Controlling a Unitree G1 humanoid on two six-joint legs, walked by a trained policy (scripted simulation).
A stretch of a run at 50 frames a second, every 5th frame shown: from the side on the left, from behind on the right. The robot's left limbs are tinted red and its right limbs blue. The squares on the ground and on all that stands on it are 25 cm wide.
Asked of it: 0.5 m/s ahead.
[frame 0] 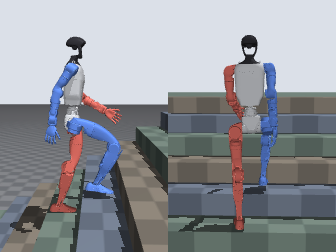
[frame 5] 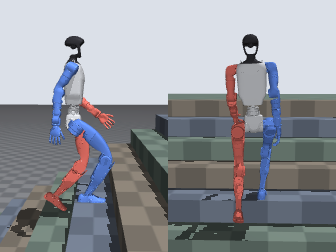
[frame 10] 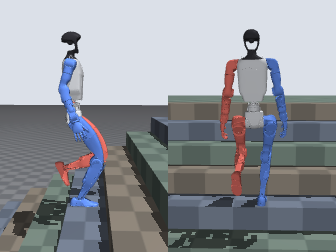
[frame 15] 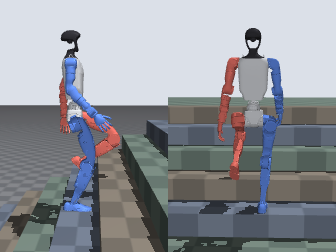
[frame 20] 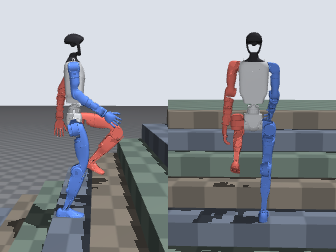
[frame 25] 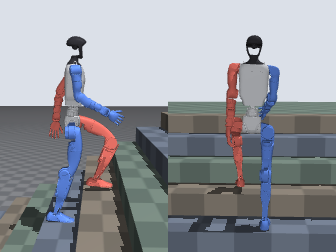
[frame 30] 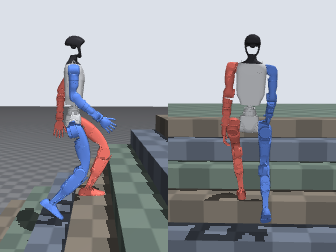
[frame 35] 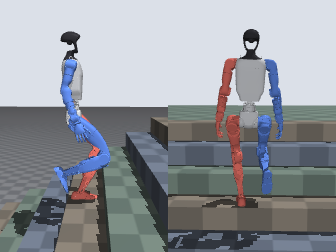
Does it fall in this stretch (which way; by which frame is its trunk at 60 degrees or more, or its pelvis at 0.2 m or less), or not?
no
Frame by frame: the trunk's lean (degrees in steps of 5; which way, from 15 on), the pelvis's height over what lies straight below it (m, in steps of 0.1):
0: 5, 0.8
5: 0, 0.8
10: 5, 0.7
15: 5, 0.8
20: 0, 0.8
25: 5, 0.8
30: 5, 0.8
35: 5, 0.7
